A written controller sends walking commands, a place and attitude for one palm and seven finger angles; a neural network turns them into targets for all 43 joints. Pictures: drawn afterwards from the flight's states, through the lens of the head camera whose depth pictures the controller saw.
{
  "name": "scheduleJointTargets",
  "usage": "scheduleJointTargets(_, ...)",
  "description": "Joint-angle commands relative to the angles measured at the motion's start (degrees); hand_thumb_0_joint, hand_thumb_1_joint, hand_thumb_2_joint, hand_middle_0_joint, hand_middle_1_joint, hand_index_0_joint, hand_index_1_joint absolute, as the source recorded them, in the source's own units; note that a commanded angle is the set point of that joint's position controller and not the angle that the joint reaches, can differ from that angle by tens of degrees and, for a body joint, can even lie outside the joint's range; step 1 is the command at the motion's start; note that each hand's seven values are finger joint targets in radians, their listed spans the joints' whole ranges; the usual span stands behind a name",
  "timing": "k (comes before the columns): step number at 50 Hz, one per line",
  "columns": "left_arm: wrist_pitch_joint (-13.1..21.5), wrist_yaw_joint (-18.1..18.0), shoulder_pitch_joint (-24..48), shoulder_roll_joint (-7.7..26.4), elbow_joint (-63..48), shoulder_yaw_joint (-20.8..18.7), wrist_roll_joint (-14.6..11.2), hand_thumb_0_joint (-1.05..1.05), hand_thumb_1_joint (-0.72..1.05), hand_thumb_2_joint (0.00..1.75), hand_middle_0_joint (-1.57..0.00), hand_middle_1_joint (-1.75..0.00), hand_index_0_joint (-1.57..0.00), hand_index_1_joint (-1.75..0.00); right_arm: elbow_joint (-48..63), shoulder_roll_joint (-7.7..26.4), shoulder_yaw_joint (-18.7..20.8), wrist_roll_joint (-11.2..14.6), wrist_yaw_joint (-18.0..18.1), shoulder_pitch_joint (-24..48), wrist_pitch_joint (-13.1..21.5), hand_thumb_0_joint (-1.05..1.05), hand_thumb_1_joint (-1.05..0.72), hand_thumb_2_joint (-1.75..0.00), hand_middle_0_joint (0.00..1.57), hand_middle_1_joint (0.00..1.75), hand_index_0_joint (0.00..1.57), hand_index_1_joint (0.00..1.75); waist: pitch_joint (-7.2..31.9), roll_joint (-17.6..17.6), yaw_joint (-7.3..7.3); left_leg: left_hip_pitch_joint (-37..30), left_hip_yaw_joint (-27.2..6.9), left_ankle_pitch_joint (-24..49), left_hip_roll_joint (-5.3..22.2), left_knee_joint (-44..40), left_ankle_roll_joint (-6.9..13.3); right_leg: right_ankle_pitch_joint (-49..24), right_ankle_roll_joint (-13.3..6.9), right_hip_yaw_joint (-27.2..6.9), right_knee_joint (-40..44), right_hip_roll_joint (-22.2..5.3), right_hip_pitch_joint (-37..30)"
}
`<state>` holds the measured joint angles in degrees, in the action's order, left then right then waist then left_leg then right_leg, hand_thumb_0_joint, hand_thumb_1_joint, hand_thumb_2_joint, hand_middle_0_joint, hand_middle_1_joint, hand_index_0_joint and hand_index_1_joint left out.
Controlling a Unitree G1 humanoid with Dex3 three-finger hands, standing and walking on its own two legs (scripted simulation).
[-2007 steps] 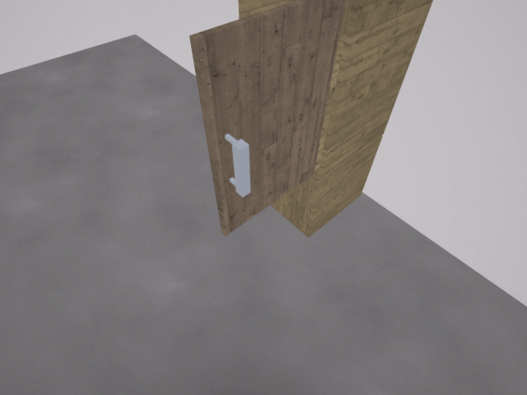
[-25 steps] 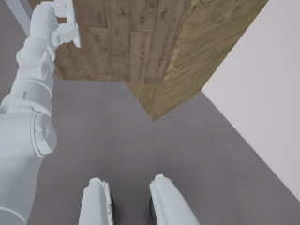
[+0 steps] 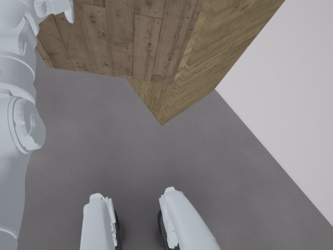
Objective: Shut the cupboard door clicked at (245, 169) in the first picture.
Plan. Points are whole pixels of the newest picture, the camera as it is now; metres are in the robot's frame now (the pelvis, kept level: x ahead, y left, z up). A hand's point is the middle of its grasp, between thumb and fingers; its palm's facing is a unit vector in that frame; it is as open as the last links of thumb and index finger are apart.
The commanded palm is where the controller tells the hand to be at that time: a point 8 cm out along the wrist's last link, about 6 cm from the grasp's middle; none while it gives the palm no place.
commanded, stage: pull the fist back off the door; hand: left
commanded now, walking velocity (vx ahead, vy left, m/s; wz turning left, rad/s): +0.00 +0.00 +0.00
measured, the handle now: out of the picture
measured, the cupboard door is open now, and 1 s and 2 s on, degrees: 49 46 46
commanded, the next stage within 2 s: draw the hand back to the body in 0.90 s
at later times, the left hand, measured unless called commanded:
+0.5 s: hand (80, 1) +0.60 +0.09 +0.12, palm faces +0.17 -0.99 -0.03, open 3.1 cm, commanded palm +0.55 +0.11 +0.11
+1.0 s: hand (89, 34) +0.52 +0.08 +0.11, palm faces +0.15 -0.99 -0.05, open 3.1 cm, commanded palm +0.50 +0.12 +0.11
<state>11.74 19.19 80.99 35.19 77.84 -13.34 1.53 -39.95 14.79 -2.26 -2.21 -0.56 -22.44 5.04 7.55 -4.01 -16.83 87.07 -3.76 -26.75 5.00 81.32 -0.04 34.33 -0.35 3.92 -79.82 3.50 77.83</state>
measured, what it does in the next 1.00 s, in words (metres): rises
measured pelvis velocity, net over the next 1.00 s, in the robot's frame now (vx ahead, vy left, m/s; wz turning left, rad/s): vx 0.03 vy -0.02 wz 0.07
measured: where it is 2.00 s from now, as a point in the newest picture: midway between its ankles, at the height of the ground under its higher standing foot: (142, 241)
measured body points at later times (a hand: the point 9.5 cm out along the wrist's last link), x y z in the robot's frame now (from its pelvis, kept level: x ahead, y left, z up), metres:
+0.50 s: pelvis +0.02 -0.01 +0.04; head +0.18 +0.01 +0.45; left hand +0.58 +0.14 +0.12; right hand -0.03 -0.23 -0.08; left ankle +0.08 +0.12 -0.58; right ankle +0.02 -0.12 -0.58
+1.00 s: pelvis +0.03 -0.02 +0.05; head +0.15 -0.01 +0.48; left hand +0.51 +0.13 +0.12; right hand +0.09 -0.27 -0.08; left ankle +0.08 +0.12 -0.58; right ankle +0.02 -0.12 -0.58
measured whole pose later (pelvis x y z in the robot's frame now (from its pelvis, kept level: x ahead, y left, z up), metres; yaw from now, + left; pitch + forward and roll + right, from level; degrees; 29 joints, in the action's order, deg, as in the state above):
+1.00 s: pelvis +0.03 -0.02 +0.05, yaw +4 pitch +24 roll -1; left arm 28.7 -14.6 50.8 8.5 64.0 -11.2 3.0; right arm -37.8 13.0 2.3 -4.7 -4.7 -17.0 -2.5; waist 9.7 -2.4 -8.9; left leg 67.5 -1.1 -25.5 3.2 68.7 -1.6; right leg 34.4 -1.4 1.8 -70.7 1.5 60.5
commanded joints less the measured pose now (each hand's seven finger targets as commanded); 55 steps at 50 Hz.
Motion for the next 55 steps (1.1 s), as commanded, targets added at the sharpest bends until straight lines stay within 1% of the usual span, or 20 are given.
scheduleJointTargets(1, 3.36, 0.76, 35.88, 4.77, -12.14, 0.13, -0.64, 0.00, 0.90, 0.90, -1.30, -1.50, -1.30, -1.50, -0.33, 11.62, 3.58, 0.12, 0.88, -14.07, 0.74, 0.00, -0.90, -0.90, 0.20, 0.30, 0.20, 0.30, 33.41, -13.57, -5.86, -40.29, -3.08, 15.61, -1.22, -3.48, 3.35, -14.13, -2.05, -0.49, 11.87, 1.52, 1.47)
scheduleJointTargets(2, 2.16, -10.14, 34.10, 5.69, -13.80, -10.70, -4.93, 0.00, 0.90, 0.90, -1.30, -1.50, -1.30, -1.50, 1.94, 10.48, 2.75, -1.23, 0.39, -16.49, 0.52, 0.00, -0.90, -0.90, 0.20, 0.30, 0.20, 0.30, 34.21, -14.23, -2.03, -39.17, -4.29, 14.60, -0.38, -5.29, 2.82, -13.50, -1.65, -0.15, 11.84, 1.07, -0.05)
scheduleJointTargets(5, 2.13, -24.91, 31.07, 0.11, -15.36, -10.26, -1.39, 0.00, 0.90, 0.90, -1.30, -1.50, -1.30, -1.50, 2.17, 9.73, 3.77, -3.34, -2.30, -17.11, -0.28, 0.00, -0.90, -0.90, 0.20, 0.30, 0.20, 0.30, 36.63, -13.61, -1.99, -40.67, -4.93, 15.15, -0.38, -6.34, 1.97, -13.38, -0.67, 0.51, 11.06, 0.95, 0.11)
scheduleJointTargets(7, 3.93, -33.90, 29.36, -0.59, -18.09, -9.55, 4.09, 0.00, 0.90, 0.90, -1.30, -1.50, -1.30, -1.50, 2.32, 9.30, 4.11, -4.84, -4.28, -16.96, -0.97, 0.00, -0.90, -0.90, 0.20, 0.30, 0.20, 0.30, 38.27, -14.86, -1.36, -41.21, -4.09, 15.92, -0.67, -6.21, 1.63, -13.72, -0.42, 0.52, 11.18, 0.82, -0.75)
scheduleJointTargets(9, 6.16, -36.38, 30.32, -1.87, -20.41, -5.32, 9.51, 0.00, 0.90, 0.90, -1.30, -1.50, -1.30, -1.50, 1.98, 9.57, 5.06, -5.23, -5.74, -17.12, -2.03, 0.00, -0.90, -0.90, 0.20, 0.30, 0.20, 0.30, 39.70, -16.33, -2.59, -44.12, -4.53, 17.27, -0.56, -6.84, 1.24, -14.37, -0.69, 0.59, 11.32, 0.86, -0.37)
scheduleJointTargets(11, 7.72, -35.10, 30.67, -4.81, -23.30, -1.64, 9.94, 0.00, 0.90, 0.90, -1.30, -1.50, -1.30, -1.50, 2.01, 9.52, 5.94, -4.73, -6.25, -17.06, -2.96, 0.00, -0.90, -0.90, 0.20, 0.30, 0.20, 0.30, 41.42, -16.18, -3.05, -47.31, -4.34, 17.18, -0.94, -8.31, 1.06, -15.58, -0.96, 0.23, 13.04, 0.75, -3.41)
scheduleJointTargets(13, 8.10, -32.23, 29.10, -4.49, -24.89, -2.74, 6.56, 0.00, 0.90, 0.90, -1.30, -1.50, -1.30, -1.50, 2.35, 9.72, 6.11, -3.89, -5.83, -16.68, -3.55, 0.00, -0.90, -0.90, 0.20, 0.30, 0.20, 0.30, 43.77, -15.15, -1.81, -48.39, -3.97, 18.05, -1.47, -9.62, 1.09, -17.28, -1.20, -0.19, 14.29, 0.93, -7.88)
scheduleJointTargets(16, 7.14, -30.56, 24.68, -3.50, -20.34, -5.77, 3.00, 0.00, 0.90, 0.90, -1.30, -1.50, -1.30, -1.50, 2.00, 9.34, 5.40, -3.05, -5.08, -16.38, -4.07, 0.00, -0.90, -0.90, 0.20, 0.30, 0.20, 0.30, 38.75, -10.30, -1.00, -44.41, -2.44, 15.47, -1.94, -11.50, 1.54, -17.08, -0.63, -0.46, 16.94, 1.02, -12.16)
scheduleJointTargets(18, 8.59, -31.30, 21.92, -1.65, -19.89, -8.38, 2.67, 0.00, 0.90, 0.90, -1.30, -1.50, -1.30, -1.50, 2.19, 8.85, 4.89, -3.35, -4.92, -16.59, -4.01, 0.00, -0.90, -0.90, 0.20, 0.30, 0.20, 0.30, 37.20, -8.59, 0.27, -42.15, -1.46, 15.54, -2.21, -12.01, 1.86, -17.88, -0.42, -1.13, 17.59, 0.92, -14.71)
scheduleJointTargets(23, 13.89, -32.70, 9.26, -6.25, -16.94, -7.26, 3.65, 0.00, 0.90, 0.90, -1.30, -1.50, -1.30, -1.50, 3.00, 7.82, 5.32, -3.76, -5.90, -15.82, -4.36, 0.00, -0.90, -0.90, 0.20, 0.30, 0.20, 0.30, 31.38, -3.30, 2.09, -38.91, 0.77, 16.93, -2.92, -13.11, 1.88, -22.68, -0.19, -1.80, 18.54, 0.64, -19.15)
scheduleJointTargets(26, 14.96, -32.29, 5.36, -10.53, -15.99, -4.70, 3.25, 0.00, 0.90, 0.90, -1.30, -1.50, -1.30, -1.50, 3.34, 7.85, 6.00, -3.36, -6.14, -14.89, -5.23, 0.00, -0.90, -0.90, 0.20, 0.30, 0.20, 0.30, 28.46, 0.02, 1.87, -37.49, 1.75, 15.51, -3.34, -13.97, 1.99, -23.51, 0.05, -2.04, 19.60, 0.48, -20.77)
scheduleJointTargets(29, 16.16, -31.77, 3.57, -11.36, -18.08, -4.81, 1.89, 0.00, 0.90, 0.90, -1.30, -1.50, -1.30, -1.50, 3.67, 7.92, 6.54, -2.96, -5.84, -13.79, -5.91, 0.00, -0.90, -0.90, 0.20, 0.30, 0.20, 0.30, 28.93, -0.31, 2.86, -39.22, 2.24, 16.65, -3.66, -14.38, 1.81, -25.63, 0.00, -2.39, 19.70, 0.15, -21.81)
scheduleJointTargets(36, 20.61, -32.22, 0.39, -20.13, -29.12, 1.96, 1.02, 0.00, 0.90, 0.90, -1.30, -1.50, -1.30, -1.50, 3.89, 6.85, 7.87, -2.58, -5.58, -10.73, -6.76, 0.00, -0.90, -0.90, 0.20, 0.30, 0.20, 0.30, 33.74, -2.85, 4.21, -48.31, 2.33, 22.30, -3.99, -14.80, 1.31, -30.08, -0.01, -2.02, 19.23, -0.25, -22.58)
scheduleJointTargets(38, 20.79, -32.83, -0.38, -18.53, -29.68, 1.21, 1.40, 0.00, 0.90, 0.90, -1.30, -1.50, -1.30, -1.50, 3.51, 7.22, 8.02, -2.55, -5.06, -10.42, -7.14, 0.00, -0.90, -0.90, 0.20, 0.30, 0.20, 0.30, 33.81, -1.67, 4.50, -48.43, 2.29, 21.89, -3.98, -15.03, 1.34, -30.25, 0.07, -2.28, 19.17, -0.40, -23.31)
scheduleJointTargets(40, 20.80, -33.22, -2.90, -20.68, -30.49, 2.46, 1.23, 0.00, 0.90, 0.90, -1.30, -1.50, -1.30, -1.50, 3.98, 6.67, 7.93, -2.23, -4.99, -8.89, -7.25, 0.00, -0.90, -0.90, 0.20, 0.30, 0.20, 0.30, 33.46, -2.46, 5.58, -48.79, 2.75, 21.31, -4.31, -15.70, 1.21, -30.09, 0.07, -2.36, 19.84, -0.60, -24.33)
scheduleJointTargets(45, 21.14, -34.16, -0.91, -18.93, -28.04, 1.73, 1.40, 0.00, 0.90, 0.90, -1.30, -1.50, -1.30, -1.50, 3.32, 6.67, 7.66, -2.19, -3.97, -7.13, -7.56, 0.00, -0.90, -0.90, 0.20, 0.30, 0.20, 0.30, 29.69, 2.03, 4.22, -45.47, 2.83, 18.03, -4.47, -15.87, 1.60, -29.32, 0.70, -3.07, 20.63, -0.91, -24.96)
scheduleJointTargets(48, 21.52, -33.97, -2.50, -18.15, -25.47, 0.78, 1.41, 0.00, 0.90, 0.90, -1.30, -1.50, -1.30, -1.50, 3.57, 6.64, 7.36, -2.30, -3.68, -6.36, -7.32, 0.00, -0.90, -0.90, 0.20, 0.30, 0.20, 0.30, 29.61, 1.83, 4.91, -44.87, 2.93, 17.29, -4.58, -16.10, 1.56, -28.79, 0.52, -3.28, 20.49, -1.01, -25.16)
scheduleJointTargets(51, 20.95, -33.29, -3.31, -20.58, -21.40, 2.60, 1.16, 0.00, 0.90, 0.90, -1.30, -1.50, -1.30, -1.50, 3.65, 6.49, 7.01, -2.12, -3.89, -5.36, -7.35, 0.00, -0.90, -0.90, 0.20, 0.30, 0.20, 0.30, 26.86, 2.70, 4.27, -43.29, 2.92, 14.95, -4.56, -16.18, 1.56, -25.98, 0.63, -3.09, 21.15, -0.96, -23.26)
scheduleJointTargets(53, 20.83, -32.72, -7.65, -14.41, -24.20, -3.03, 0.11, 0.00, 0.90, 0.90, -1.30, -1.50, -1.30, -1.50, 5.33, 7.08, 6.96, -1.95, -3.52, -5.36, -7.65, 0.00, -0.90, -0.90, 0.20, 0.30, 0.20, 0.30, 31.11, 2.88, 7.73, -44.21, 3.50, 15.69, -4.78, -17.74, 1.55, -27.40, 0.47, -3.78, 21.36, -0.96, -28.71)
scheduleJointTargets(55, 20.62, -30.96, -13.73, -14.80, -30.40, -2.94, -1.27, 0.00, 0.90, 0.90, -1.30, -1.50, -1.30, -1.50, 7.57, 6.29, 6.76, -1.04, -3.47, -4.05, -7.86, 0.00, -0.90, -0.90, 0.20, 0.30, 0.20, 0.30, 34.56, 1.46, 10.68, -47.19, 4.46, 18.53, -5.03, -19.63, 1.31, -31.43, 0.33, -3.97, 22.19, -1.09, -34.27)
